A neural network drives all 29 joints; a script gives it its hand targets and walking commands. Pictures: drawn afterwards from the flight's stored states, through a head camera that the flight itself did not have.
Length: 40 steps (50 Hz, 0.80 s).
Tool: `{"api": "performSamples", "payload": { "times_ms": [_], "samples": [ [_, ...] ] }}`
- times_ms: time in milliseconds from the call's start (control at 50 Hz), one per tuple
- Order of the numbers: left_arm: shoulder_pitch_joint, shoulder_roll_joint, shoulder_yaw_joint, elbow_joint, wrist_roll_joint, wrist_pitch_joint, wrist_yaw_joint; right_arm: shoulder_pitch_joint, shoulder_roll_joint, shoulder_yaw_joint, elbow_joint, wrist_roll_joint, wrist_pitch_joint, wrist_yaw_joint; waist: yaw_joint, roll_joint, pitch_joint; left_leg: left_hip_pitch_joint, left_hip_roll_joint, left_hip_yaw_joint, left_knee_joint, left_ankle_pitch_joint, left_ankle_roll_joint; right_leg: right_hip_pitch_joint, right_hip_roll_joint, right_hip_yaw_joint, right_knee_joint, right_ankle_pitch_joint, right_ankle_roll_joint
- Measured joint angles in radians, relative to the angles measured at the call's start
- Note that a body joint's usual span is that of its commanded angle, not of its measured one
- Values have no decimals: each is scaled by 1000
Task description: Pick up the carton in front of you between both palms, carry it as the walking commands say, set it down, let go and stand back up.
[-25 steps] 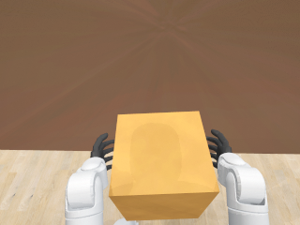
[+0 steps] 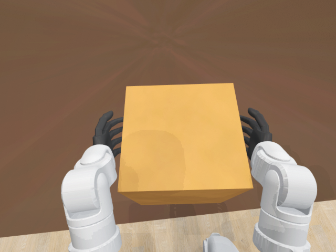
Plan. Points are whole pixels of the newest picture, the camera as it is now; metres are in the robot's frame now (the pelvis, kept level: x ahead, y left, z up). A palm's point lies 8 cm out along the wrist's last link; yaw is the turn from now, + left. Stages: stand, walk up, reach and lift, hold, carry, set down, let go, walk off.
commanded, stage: carry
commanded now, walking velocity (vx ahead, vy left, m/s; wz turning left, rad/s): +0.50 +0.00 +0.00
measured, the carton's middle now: (180, 153) +0.33 -0.01 +0.06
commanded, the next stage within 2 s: none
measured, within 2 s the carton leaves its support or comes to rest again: neither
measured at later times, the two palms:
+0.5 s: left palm (126, 45) +0.70 +0.14 +0.11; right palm (216, 40) +0.73 -0.16 +0.10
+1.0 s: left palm out of the picture +1.06 +0.10 +0.18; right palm out of the picture +1.04 -0.20 +0.18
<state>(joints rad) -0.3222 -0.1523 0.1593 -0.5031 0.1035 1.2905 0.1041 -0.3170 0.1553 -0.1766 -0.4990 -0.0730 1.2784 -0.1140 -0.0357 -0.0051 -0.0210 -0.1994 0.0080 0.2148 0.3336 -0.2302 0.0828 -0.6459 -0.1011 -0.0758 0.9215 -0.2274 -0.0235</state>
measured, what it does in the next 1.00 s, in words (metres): climbs: right foot, then left foot 0.04 m higher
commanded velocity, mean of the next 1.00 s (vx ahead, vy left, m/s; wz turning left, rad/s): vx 0.50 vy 0.00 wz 0.00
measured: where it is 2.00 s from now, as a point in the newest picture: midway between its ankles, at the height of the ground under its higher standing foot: (167, 92)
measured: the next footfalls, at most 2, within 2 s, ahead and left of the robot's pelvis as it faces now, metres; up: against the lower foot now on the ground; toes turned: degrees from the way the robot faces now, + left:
right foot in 0.22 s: +0.34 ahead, -0.10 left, +0.00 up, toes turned -6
left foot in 0.64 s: +0.63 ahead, +0.08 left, +0.04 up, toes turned +5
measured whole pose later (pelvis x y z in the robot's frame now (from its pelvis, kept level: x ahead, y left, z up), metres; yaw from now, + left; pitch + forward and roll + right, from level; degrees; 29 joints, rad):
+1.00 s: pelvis +0.67 -0.02 +0.02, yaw +0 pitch +6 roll -2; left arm -0.76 -0.08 0.29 -0.23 0.12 1.31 0.11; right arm -0.79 0.03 -0.28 -0.17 -0.02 1.29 -0.16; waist -0.09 0.03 0.07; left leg -0.21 0.02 0.07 0.47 -0.52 0.04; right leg -0.66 0.01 -0.09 0.72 -0.37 -0.05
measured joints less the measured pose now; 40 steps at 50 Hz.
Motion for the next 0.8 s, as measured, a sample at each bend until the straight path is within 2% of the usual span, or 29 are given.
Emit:
{"api": "performSamples", "payload": {
  "times_ms": [80, 180, 220, 240, 300, 320, 360, 420, 520, 560, 620, 640, 680, 740, 760, 800],
  "samples": [
    [-108, 44, 12, 66, -5, 27, 12, -114, -37, -10, 80, 1, 18, -3, 6, -7, -19, 94, -3, -15, -18, -71, -25, -29, 6, -26, -178, 99, -6],
    [-284, 122, 32, 250, -35, 72, 24, -287, -110, -14, 258, 11, 65, -17, 17, 2, -29, 198, 3, -31, 48, -218, -67, 36, 53, -78, -339, 168, -45],
    [-365, 143, 35, 349, -42, 77, 26, -354, -149, -21, 332, 20, 83, -19, 34, 14, -22, 181, 30, -29, 221, -307, -73, 103, 79, -105, -377, 105, -58],
    [-400, 149, 35, 396, -42, 69, 28, -387, -170, -26, 373, 29, 83, -19, 50, 34, -10, 125, 50, -56, 382, -297, -63, 94, 90, -114, -321, 54, -71],
    [-469, 159, 43, 510, -48, 62, 36, -458, -198, -50, 478, 40, 89, -19, 82, 35, 40, -106, 11, -181, 851, -241, -37, 112, 97, -110, -275, 19, -101],
    [-478, 160, 51, 529, -52, 63, 38, -476, -196, -60, 502, 34, 93, -20, 87, 33, 57, -177, 5, -197, 934, -215, -28, 130, 101, -107, -288, 3, -101],
    [-488, 160, 69, 542, -61, 64, 43, -506, -186, -78, 527, 21, 98, -22, 93, 27, 90, -305, 8, -208, 997, -169, -22, 172, 105, -99, -329, -20, -96],
    [-498, 150, 101, 519, -65, 51, 52, -535, -167, -99, 516, 5, 88, -28, 97, 18, 134, -460, 22, -210, 975, -142, -24, 231, 106, -89, -377, -45, -94],
    [-493, 115, 139, 437, -58, 2, 53, -529, -136, -125, 430, -5, 44, -28, 98, 18, 162, -632, 43, -187, 869, -122, -29, 322, 108, -70, -400, -130, -90],
    [-479, 102, 143, 398, -57, -12, 53, -511, -124, -128, 385, -4, 31, -28, 98, 18, 160, -648, 41, -171, 760, -81, -29, 372, 109, -62, -412, -170, -83],
    [-456, 91, 143, 341, -56, -18, 51, -484, -107, -123, 330, -6, 19, -25, 91, 15, 148, -583, 13, -128, 482, 2, -24, 455, 102, -54, -416, -238, -61],
    [-447, 93, 146, 325, -57, -17, 49, -477, -100, -117, 323, -8, 13, -24, 81, 12, 145, -531, -3, -107, 384, 33, -14, 473, 93, -60, -380, -263, -47],
    [-441, 112, 153, 307, -66, -15, 27, -471, -81, -100, 324, -21, -12, -22, 47, -26, 153, -470, -34, -83, 377, -88, -3, 425, 57, -24, -162, -247, -22],
    [-429, 122, 158, 303, -63, -9, 12, -458, -74, -78, 330, -31, -19, -24, 0, -11, 165, -404, -44, -91, 358, -134, -7, 250, 109, 82, 303, -257, -5],
    [-424, 117, 160, 296, -58, -1, 10, -447, -73, -75, 324, -25, -15, -27, -12, -1, 169, -372, -45, -98, 325, -139, -5, 194, 120, 91, 387, -251, -8],
    [-419, 102, 161, 273, -46, 12, 9, -429, -74, -74, 299, -5, -6, -41, -34, 16, 180, -304, -40, -109, 254, -142, -3, 96, 124, 89, 437, -237, -15]
  ]
}}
